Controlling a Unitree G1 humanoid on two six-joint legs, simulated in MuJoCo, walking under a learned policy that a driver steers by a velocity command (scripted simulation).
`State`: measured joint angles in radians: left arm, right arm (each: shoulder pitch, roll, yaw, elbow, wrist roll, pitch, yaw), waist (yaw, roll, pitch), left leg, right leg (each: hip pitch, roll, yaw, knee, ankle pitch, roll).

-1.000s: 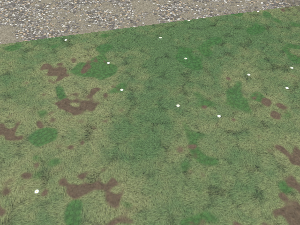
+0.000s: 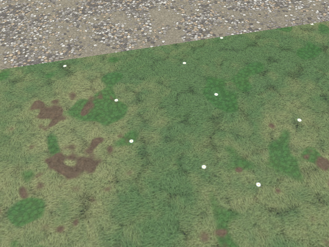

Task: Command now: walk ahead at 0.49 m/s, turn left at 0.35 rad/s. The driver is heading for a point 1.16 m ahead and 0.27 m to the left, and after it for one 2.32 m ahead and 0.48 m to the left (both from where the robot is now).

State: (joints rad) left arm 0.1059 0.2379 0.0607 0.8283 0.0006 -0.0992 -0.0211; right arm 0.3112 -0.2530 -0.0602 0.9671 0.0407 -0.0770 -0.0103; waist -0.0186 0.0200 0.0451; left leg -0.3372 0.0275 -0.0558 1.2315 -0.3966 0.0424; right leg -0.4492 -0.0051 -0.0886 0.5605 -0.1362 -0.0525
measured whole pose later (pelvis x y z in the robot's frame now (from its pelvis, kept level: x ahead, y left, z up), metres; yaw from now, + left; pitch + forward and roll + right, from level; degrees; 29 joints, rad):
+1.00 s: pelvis +0.57 +0.16 -0.01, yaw +20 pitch +3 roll +1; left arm 0.04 0.26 0.04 0.76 -0.01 -0.10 -0.06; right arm 0.34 -0.28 -0.07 0.85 0.00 -0.05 -0.02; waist -0.05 -0.02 0.00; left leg 0.07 -0.06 0.01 0.41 -0.48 0.06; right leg -0.54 0.02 -0.05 0.51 -0.03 -0.11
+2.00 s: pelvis +1.06 +0.25 +0.00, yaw -2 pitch +3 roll +1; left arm 0.08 0.23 0.02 0.66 0.02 -0.03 -0.01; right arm 0.28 -0.28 -0.04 0.83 0.00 -0.04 0.00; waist -0.05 0.01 0.02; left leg -0.33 0.02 -0.02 0.91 -0.59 -0.05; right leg -0.45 0.02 0.01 0.53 -0.13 -0.04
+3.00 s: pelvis +1.09 +0.32 +0.02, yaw +20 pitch +2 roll -1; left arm 0.14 0.29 0.08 0.79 0.00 0.03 0.04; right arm 0.17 -0.23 -0.04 0.67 -0.01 0.00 -0.02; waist 0.00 -0.04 0.01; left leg -0.28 -0.05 -0.02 0.46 -0.21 0.07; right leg -0.48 -0.05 0.03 0.90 -0.33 0.08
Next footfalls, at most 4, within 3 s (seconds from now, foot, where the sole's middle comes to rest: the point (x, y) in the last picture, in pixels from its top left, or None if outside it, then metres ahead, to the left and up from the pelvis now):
0.48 left None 0.38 0.19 -0.76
1.00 right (141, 176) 0.77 0.14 -0.76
1.46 left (91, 138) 0.99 0.39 -0.76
1.90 right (143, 107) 1.18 0.14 -0.76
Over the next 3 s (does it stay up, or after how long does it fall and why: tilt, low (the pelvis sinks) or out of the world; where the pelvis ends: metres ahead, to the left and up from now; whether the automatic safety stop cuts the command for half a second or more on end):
stays up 1.09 0.32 0.02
